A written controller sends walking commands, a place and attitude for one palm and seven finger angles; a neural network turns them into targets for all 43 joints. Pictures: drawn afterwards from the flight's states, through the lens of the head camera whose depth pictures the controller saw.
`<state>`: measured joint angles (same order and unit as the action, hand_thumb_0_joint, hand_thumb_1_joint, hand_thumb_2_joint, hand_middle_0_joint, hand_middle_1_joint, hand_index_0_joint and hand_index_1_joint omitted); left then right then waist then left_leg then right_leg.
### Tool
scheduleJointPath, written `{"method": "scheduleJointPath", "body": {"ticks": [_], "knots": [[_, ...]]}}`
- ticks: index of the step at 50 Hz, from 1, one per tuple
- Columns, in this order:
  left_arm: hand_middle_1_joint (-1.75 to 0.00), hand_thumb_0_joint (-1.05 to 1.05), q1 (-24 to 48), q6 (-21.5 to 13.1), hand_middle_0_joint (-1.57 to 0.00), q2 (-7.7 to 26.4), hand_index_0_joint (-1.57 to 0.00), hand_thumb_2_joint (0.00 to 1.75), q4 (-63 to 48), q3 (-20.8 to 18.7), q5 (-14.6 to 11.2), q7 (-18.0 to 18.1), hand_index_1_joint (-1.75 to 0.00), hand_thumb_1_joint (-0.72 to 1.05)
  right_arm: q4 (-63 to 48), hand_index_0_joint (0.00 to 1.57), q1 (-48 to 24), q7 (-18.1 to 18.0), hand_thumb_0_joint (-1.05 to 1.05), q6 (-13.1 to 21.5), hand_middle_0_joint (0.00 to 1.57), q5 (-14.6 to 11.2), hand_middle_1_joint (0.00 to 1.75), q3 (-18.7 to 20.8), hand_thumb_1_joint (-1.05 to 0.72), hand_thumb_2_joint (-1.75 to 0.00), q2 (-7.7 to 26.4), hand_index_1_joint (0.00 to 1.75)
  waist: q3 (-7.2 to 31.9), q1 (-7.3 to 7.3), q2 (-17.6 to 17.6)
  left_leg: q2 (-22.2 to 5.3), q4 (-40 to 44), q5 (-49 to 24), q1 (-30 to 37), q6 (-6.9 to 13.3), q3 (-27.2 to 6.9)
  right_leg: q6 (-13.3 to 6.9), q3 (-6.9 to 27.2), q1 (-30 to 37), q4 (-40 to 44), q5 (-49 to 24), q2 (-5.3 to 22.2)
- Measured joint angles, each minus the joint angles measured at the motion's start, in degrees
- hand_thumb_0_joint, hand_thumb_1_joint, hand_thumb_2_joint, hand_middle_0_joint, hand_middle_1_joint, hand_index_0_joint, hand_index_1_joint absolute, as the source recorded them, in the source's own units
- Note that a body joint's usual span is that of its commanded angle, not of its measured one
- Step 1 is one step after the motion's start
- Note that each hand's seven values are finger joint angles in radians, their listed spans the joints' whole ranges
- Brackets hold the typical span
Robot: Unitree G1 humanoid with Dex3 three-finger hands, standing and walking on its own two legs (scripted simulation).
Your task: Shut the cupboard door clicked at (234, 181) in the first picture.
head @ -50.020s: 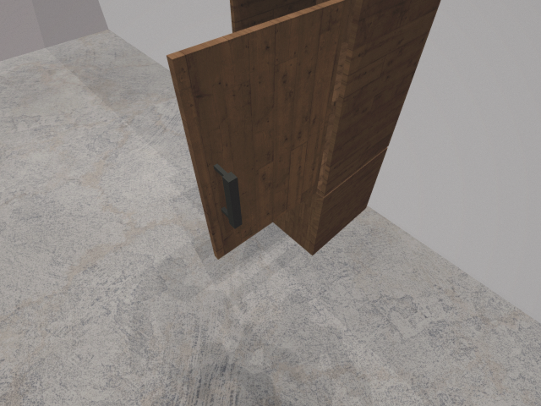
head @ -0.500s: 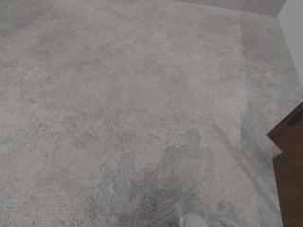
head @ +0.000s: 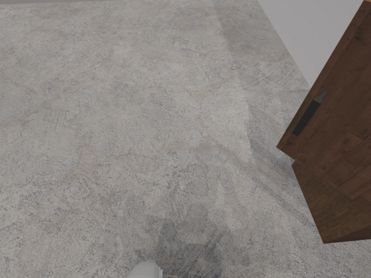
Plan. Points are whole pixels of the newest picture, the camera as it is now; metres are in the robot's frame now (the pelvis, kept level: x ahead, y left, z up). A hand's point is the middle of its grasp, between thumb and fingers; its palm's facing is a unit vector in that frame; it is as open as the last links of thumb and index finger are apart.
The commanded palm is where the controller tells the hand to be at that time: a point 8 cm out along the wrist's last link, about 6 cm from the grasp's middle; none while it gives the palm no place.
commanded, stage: turn to face it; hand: left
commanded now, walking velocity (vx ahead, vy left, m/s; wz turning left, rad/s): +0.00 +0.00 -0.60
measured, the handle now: (309, 114) +0.61 -0.36 -0.08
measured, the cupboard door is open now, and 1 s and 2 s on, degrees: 39 39 39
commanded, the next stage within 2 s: take the last steps up to it in 1.10 s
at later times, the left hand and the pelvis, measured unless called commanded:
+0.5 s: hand (116, 240) +0.21 +0.20 -0.16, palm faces -0.33 -0.91 -0.24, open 7.4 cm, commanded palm none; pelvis +0.03 +0.03 +0.00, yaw -20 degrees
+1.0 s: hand (130, 235) +0.23 +0.17 -0.17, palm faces -0.51 -0.84 -0.19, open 7.4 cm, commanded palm none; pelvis +0.05 +0.04 +0.00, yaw -34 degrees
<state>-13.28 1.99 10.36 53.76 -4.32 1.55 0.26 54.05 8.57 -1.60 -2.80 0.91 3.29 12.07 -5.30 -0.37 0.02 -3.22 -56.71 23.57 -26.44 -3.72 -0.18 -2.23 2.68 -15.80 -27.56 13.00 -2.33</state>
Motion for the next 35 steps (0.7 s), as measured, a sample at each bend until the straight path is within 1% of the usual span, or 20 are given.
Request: {"method": "scheduleJointPath", "body": {"ticks": [4,6,7,8,10,11,13,15,18,21,24,25,26,27,28,29,30,31,33,35], "knots": [[-0.3,0.01,0.7,0.6,-0.2,1.2,-0.2,0.9,-0.7,-0.6,0.1,-0.4,-0.3,0.9,-1.1,0.2,-0.5,-0.1,0.0,0.5,0.2,-0.4,0.3,-0.4,-0.91,-0.9,-0.4,0.3,0.5,-0.46,1.0,0.5,11.6,-0.8,3.5,0.0,0.1,1.2,2.9,-0.3,-0.9,0.7,-0.3],[-0.3,0.01,1.1,1.0,-0.2,1.9,-0.2,0.9,-1.1,-1.0,-0.1,-0.4,-0.3,0.9,-1.7,0.2,-0.3,-0.1,0.0,1.1,0.2,-0.5,0.3,-0.7,-0.91,-0.9,-0.5,0.3,1.0,-0.52,1.3,1.0,19.7,-4.7,6.8,0.2,0.4,2.1,4.3,-1.1,-2.9,1.8,-0.7],[-0.3,0.01,1.0,1.3,-0.2,2.2,-0.2,0.9,-1.5,-1.1,-0.3,-0.4,-0.3,0.9,-2.1,0.2,0.1,-0.1,0.0,1.7,0.2,-0.4,0.3,-0.9,-0.91,-0.9,-0.3,0.3,1.6,-0.42,0.9,0.6,24.3,-7.1,8.6,0.8,0.3,2.6,4.7,-1.9,-4.5,2.7,-1.4],[-0.3,0.01,1.5,1.6,-0.2,2.8,-0.2,0.9,-1.6,-1.3,-0.5,-0.5,-0.3,0.9,-2.2,0.2,0.2,-0.2,0.0,2.1,0.2,-0.1,0.3,-1.0,-0.91,-0.9,-0.6,0.3,1.6,-0.33,1.4,0.8,24.3,-7.5,8.6,1.8,1.0,2.7,4.9,-3.3,-8.0,6.7,-1.4],[-0.3,0.01,2.5,2.2,-0.2,3.9,-0.2,0.9,-1.8,-1.6,-0.4,-0.8,-0.3,0.9,-2.4,0.2,0.6,-0.2,0.0,2.4,0.2,0.6,0.3,-1.7,-0.91,-0.9,-1.2,0.3,1.3,-0.39,2.1,0.2,23.3,-6.5,9.1,3.2,2.7,3.0,3.0,-7.1,-19.1,14.5,-1.3],[-0.3,0.01,2.9,2.3,-0.2,4.4,-0.2,0.9,-1.9,-1.7,-0.4,-1.0,-0.3,0.91,-2.5,0.2,1.1,-0.2,0.0,2.5,0.2,0.8,0.3,-1.9,-0.91,-0.9,-1.4,0.3,1.2,-0.28,2.0,-0.3,23.8,-6.4,9.7,3.6,3.2,3.4,1.7,-8.8,-24.7,16.0,-1.1],[-0.29,0.01,3.7,2.4,-0.2,5.2,-0.2,0.9,-2.5,-2.0,-0.4,-1.5,-0.3,0.91,-2.5,0.2,2.1,-0.3,0.0,2.4,0.2,1.1,0.3,-2.3,-0.91,-0.9,-1.6,0.3,0.9,-0.28,1.9,-1.2,25.9,-7.0,11.5,3.8,4.4,4.2,-0.7,-11.1,-32.3,15.5,-0.2],[-0.29,0.01,4.2,2.4,-0.2,5.7,-0.19,0.9,-3.2,-2.0,-0.5,-1.9,-0.3,0.91,-2.3,0.2,2.9,-0.3,0.0,2.3,0.2,1.1,0.3,-2.5,-0.91,-0.9,-1.6,0.3,0.8,-0.44,1.7,-2.1,28.1,-7.7,13.1,3.7,6.0,4.9,-2.4,-12.0,-34.9,13.7,1.1],[-0.29,0.01,4.8,2.6,-0.2,5.9,-0.19,0.9,-3.8,-2.0,-0.5,-2.3,-0.3,0.91,-1.9,0.2,3.8,-0.2,0.0,2.3,0.2,1.0,0.3,-2.3,-0.91,-0.9,-1.3,0.3,0.5,-0.23,1.2,-3.1,29.6,-7.9,14.8,3.5,8.5,5.3,-4.0,-11.5,-32.6,11.9,2.9],[-0.29,0.01,5.5,2.8,-0.2,5.5,-0.19,0.9,-3.9,-1.6,-0.4,-2.5,-0.3,0.91,-1.5,0.2,4.5,0.0,0.0,2.2,0.2,1.1,0.3,-1.8,-0.91,-0.9,-0.7,0.3,0.1,0.58,0.3,-4.3,29.0,-7.0,15.5,3.0,10.8,4.9,-5.2,-8.9,-25.5,11.5,3.9],[-0.29,0.01,6.2,2.6,-0.2,4.8,-0.19,0.9,-3.9,-1.0,-0.4,-2.7,-0.3,0.91,-0.9,0.2,5.1,0.3,0.0,1.9,0.2,1.0,0.3,-1.1,-0.91,-0.9,0.4,0.3,-0.3,1.46,-0.9,-5.7,26.3,-5.1,15.4,2.2,13.0,3.9,-6.6,-5.1,-16.5,10.2,3.8],[-0.29,0.01,6.3,2.4,-0.2,4.6,-0.19,0.9,-4.1,-0.7,-0.4,-2.7,-0.3,0.91,-0.8,0.2,5.4,0.5,0.0,1.8,0.2,0.9,0.3,-0.9,-0.91,-0.9,0.8,0.3,-0.3,1.68,-1.3,-6.2,24.8,-4.2,15.1,1.8,13.6,3.4,-7.1,-3.3,-12.5,7.9,3.6],[-0.29,0.01,6.3,1.9,-0.2,4.5,-0.19,0.9,-4.4,-0.4,-0.4,-2.8,-0.3,0.91,-0.7,0.2,6.0,0.6,0.0,1.6,0.2,0.7,0.3,-0.7,-0.91,-0.9,1.3,0.3,-0.1,1.83,-1.4,-6.7,22.6,-2.9,14.4,1.3,14.1,2.7,-7.4,-1.1,-7.7,3.8,3.6],[-0.29,0.01,6.2,1.2,-0.2,4.5,-0.19,0.9,-4.6,-0.2,-0.2,-2.7,-0.3,0.91,-0.6,0.2,6.4,0.7,0.0,1.3,0.2,0.5,0.3,-0.4,-0.91,-0.9,1.7,0.3,0.2,1.85,-1.3,-6.9,18.9,-1.4,12.9,0.9,14.0,1.6,-7.0,-0.1,-5.4,1.6,3.7],[-0.29,0.01,6.5,0.6,-0.2,3.8,-0.19,0.9,-4.4,0.1,-0.3,-2.3,-0.3,0.91,-0.2,0.2,6.0,0.6,0.0,0.7,0.2,0.3,0.3,-0.2,-0.91,-0.9,2.5,0.3,-0.2,1.99,-2.4,-7.0,13.4,2.5,10.6,0.5,11.5,1.1,-7.0,-0.7,-6.8,2.9,3.1],[-0.29,0.01,6.6,0.2,-0.2,3.1,-0.19,0.9,-4.2,0.5,-0.4,-1.9,-0.3,0.91,0.1,0.2,5.5,0.3,0.0,-0.1,0.2,0.1,0.3,0.0,-0.91,-0.9,3.2,0.3,-0.6,2.15,-3.2,-6.1,7.3,5.5,8.0,0.2,8.5,0.9,-6.7,-1.0,-7.9,4.4,2.7],[-0.29,0.01,6.4,0.1,-0.2,2.5,-0.2,0.9,-4.2,0.7,-0.5,-1.6,-0.3,0.91,0.4,0.2,5.0,0.0,0.01,-0.7,0.2,0.0,0.3,0.1,-0.91,-0.9,3.6,0.3,-0.7,2.1,-3.5,-5.0,1.7,6.8,5.6,0.0,6.3,0.8,-6.2,-1.0,-8.1,5.2,2.5],[-0.29,0.01,6.1,0.2,-0.2,2.0,-0.2,0.9,-4.1,0.8,-0.5,-1.2,-0.3,0.91,0.5,0.2,4.6,-0.1,0.01,-1.0,0.2,-0.1,0.3,0.1,-0.91,-0.9,3.9,0.3,-0.8,1.99,-3.5,-4.0,-2.5,6.5,3.6,-0.2,4.9,0.8,-5.5,-0.8,-7.5,5.3,2.4],[-0.3,0.01,5.4,0.6,-0.2,1.3,-0.2,0.9,-3.8,1.0,-0.4,-0.8,-0.3,0.9,0.2,0.2,3.8,-0.1,0.01,-1.1,0.2,0.0,0.3,0.2,-0.91,-0.9,4.0,0.3,-0.6,1.92,-3.1,-2.8,-6.1,4.0,0.8,-0.7,3.6,1.1,-4.2,-0.1,-5.5,4.1,2.3],[-0.3,0.01,4.7,0.9,-0.2,1.1,-0.2,0.9,-3.4,1.1,-0.3,-0.7,-0.3,0.9,-0.6,0.2,3.3,0.1,0.01,-0.8,0.2,0.1,0.3,0.1,-0.91,-0.9,3.6,0.3,-0.3,1.99,-2.3,-2.2,-4.8,1.7,-0.4,-1.0,3.2,1.2,-3.0,0.4,-3.8,3.0,2.2]]}}
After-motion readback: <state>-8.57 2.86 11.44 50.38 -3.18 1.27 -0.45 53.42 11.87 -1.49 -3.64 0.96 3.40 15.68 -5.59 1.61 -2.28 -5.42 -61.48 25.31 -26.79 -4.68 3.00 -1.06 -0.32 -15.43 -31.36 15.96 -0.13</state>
